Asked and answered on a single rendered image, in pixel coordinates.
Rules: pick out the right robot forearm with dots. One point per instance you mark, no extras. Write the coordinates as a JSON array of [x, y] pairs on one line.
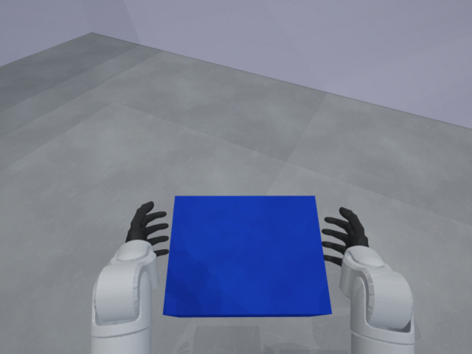
[[381, 304]]

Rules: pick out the robot right hand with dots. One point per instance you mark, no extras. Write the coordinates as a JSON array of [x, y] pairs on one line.
[[354, 237]]

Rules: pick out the left robot forearm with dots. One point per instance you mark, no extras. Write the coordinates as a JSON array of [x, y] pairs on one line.
[[121, 306]]

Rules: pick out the robot left hand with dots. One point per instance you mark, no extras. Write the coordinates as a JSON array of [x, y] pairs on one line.
[[139, 231]]

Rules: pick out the carton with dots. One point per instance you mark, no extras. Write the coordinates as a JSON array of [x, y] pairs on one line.
[[246, 256]]

